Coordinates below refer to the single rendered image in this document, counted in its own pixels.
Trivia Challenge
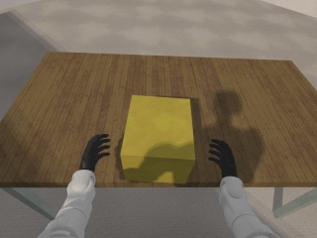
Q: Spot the right robot hand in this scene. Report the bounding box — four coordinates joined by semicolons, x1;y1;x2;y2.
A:
208;139;238;179

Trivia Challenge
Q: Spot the left robot forearm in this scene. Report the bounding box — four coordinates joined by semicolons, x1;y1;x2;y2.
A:
37;170;96;238

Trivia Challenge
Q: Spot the carton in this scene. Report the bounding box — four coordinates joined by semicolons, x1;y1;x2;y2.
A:
120;95;196;184

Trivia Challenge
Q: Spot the left robot hand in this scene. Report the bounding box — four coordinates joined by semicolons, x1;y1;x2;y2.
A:
78;134;111;172

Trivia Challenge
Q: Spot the right robot forearm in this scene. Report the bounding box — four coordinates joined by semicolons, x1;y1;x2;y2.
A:
218;177;280;238

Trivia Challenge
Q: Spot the table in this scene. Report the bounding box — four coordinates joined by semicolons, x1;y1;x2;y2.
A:
0;52;317;221

